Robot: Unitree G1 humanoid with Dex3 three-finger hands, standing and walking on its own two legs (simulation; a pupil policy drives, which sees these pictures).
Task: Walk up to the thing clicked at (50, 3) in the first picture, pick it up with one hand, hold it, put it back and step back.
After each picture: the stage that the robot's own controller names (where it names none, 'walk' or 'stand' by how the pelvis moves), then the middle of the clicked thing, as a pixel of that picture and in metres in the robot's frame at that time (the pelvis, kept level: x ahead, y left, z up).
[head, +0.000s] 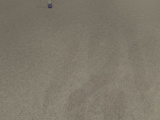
stand; (49, 0) +2.34 +0.56 -0.65
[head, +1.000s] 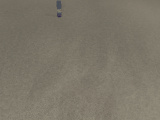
walk; (59, 9) +2.25 +0.27 -0.64
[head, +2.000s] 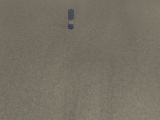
walk; (70, 19) +1.61 +0.13 -0.65
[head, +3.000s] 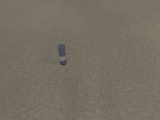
walk; (62, 55) +1.08 +0.19 -0.65
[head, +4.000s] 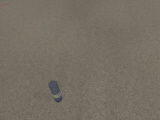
walk; (55, 92) +0.65 +0.27 -0.63
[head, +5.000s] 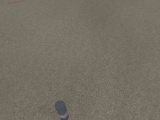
stand; (62, 111) +0.45 +0.22 -0.63
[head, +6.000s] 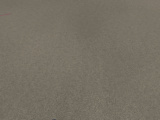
stand; out of the picture +0.38 +0.21 -0.65
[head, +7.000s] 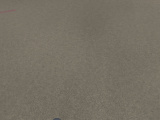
stand; out of the picture +0.37 +0.19 -0.66
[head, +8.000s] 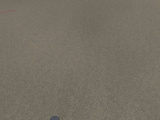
stand; out of the picture +0.39 +0.21 -0.66
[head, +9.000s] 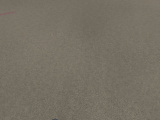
stand; out of the picture +0.38 +0.21 -0.66
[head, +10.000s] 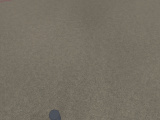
go down; out of the picture +0.39 +0.20 -0.65
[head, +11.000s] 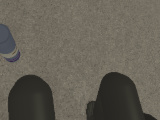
go down; (6, 46) +0.45 +0.27 -0.23
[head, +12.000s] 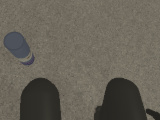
close in; (22, 51) +0.45 +0.26 -0.25
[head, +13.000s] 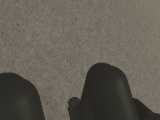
close in; out of the picture +0.42 +0.31 -0.16
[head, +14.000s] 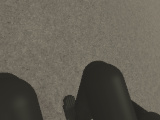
close; out of the picture +0.42 +0.31 -0.15
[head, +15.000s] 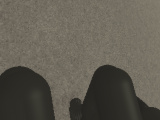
lift; out of the picture +0.33 +0.29 -0.15
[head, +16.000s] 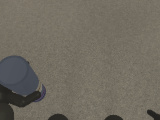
lift; (27, 84) +0.31 +0.19 +0.04
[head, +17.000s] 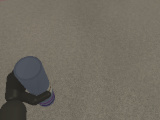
hold; (39, 86) +0.32 +0.16 +0.04
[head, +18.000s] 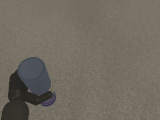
hold; (41, 86) +0.32 +0.16 +0.03
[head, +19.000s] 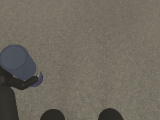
crouch; (26, 70) +0.38 +0.19 -0.03
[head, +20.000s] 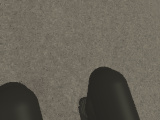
lower; out of the picture +0.47 +0.29 -0.10
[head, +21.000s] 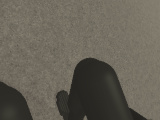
lower; out of the picture +0.44 +0.31 -0.16
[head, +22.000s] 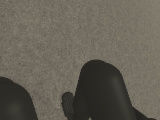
lower; out of the picture +0.42 +0.31 -0.16
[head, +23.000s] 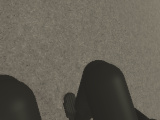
lower; out of the picture +0.41 +0.30 -0.16
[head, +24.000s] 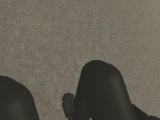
lower; out of the picture +0.40 +0.30 -0.16
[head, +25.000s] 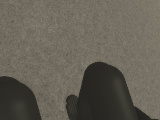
open; out of the picture +0.41 +0.28 -0.17
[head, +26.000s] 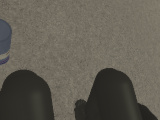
stand; out of the picture +0.42 +0.26 -0.18
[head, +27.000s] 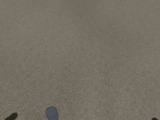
stand; (53, 117) +0.38 +0.18 -0.56
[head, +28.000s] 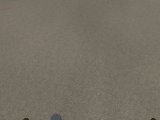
stand; out of the picture +0.39 +0.19 -0.60
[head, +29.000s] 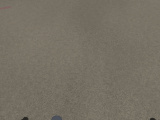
stand; out of the picture +0.38 +0.18 -0.60
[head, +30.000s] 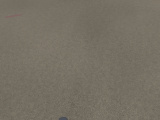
stand; out of the picture +0.41 +0.17 -0.65
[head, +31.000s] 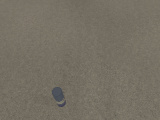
walk; (59, 97) +0.48 +0.20 -0.62
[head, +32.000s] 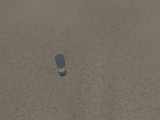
walk; (61, 66) +0.77 +0.19 -0.62
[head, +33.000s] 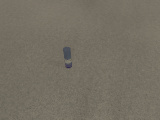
stand; (67, 58) +1.03 +0.21 -0.64
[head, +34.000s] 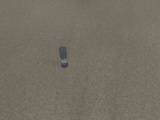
stand; (63, 57) +1.01 +0.21 -0.65
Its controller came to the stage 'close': yes
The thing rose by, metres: 0.67
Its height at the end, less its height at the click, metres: +0.00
